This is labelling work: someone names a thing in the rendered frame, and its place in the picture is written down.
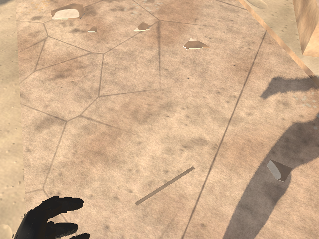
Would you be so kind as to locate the left robot hand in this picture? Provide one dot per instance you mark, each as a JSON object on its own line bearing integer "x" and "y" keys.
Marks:
{"x": 35, "y": 223}

